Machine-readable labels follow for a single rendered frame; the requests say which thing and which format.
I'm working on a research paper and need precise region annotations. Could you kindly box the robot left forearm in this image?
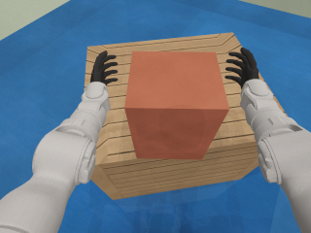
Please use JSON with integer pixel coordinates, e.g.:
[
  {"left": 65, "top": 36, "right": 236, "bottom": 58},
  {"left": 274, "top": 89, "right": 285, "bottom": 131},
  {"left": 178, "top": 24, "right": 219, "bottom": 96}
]
[{"left": 32, "top": 82, "right": 111, "bottom": 173}]

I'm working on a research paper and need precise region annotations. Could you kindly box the pedestal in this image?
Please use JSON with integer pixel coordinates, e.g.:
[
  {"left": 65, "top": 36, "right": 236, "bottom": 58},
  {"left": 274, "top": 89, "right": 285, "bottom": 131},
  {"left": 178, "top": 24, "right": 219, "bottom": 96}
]
[{"left": 84, "top": 32, "right": 288, "bottom": 200}]

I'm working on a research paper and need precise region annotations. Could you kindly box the robot right hand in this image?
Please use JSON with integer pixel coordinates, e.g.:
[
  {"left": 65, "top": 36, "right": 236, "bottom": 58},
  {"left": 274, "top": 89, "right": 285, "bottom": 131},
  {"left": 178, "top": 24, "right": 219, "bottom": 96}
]
[{"left": 225, "top": 48, "right": 259, "bottom": 89}]

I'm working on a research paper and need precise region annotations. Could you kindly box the robot right forearm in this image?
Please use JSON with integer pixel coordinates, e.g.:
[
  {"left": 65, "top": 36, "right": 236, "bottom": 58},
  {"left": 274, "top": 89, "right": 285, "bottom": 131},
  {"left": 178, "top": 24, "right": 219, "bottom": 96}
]
[{"left": 240, "top": 79, "right": 311, "bottom": 143}]

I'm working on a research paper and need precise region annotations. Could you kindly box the robot left upper arm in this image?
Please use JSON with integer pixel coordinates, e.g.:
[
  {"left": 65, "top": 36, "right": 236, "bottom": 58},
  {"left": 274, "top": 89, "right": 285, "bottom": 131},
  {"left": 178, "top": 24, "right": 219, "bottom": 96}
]
[{"left": 0, "top": 131, "right": 97, "bottom": 233}]

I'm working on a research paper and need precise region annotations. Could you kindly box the robot right upper arm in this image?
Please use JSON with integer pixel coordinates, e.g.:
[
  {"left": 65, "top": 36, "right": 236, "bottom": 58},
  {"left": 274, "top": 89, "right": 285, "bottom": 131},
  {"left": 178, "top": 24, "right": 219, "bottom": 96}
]
[{"left": 257, "top": 130, "right": 311, "bottom": 233}]

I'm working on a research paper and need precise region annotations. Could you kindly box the carton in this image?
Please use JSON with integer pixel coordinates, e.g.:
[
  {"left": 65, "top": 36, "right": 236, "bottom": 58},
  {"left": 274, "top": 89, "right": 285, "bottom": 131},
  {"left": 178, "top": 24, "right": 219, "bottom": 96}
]
[{"left": 124, "top": 51, "right": 229, "bottom": 160}]

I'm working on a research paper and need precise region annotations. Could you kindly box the robot left hand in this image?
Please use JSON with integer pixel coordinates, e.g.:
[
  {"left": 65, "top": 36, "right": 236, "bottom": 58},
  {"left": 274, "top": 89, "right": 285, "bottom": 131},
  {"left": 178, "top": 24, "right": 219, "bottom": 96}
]
[{"left": 90, "top": 50, "right": 118, "bottom": 85}]

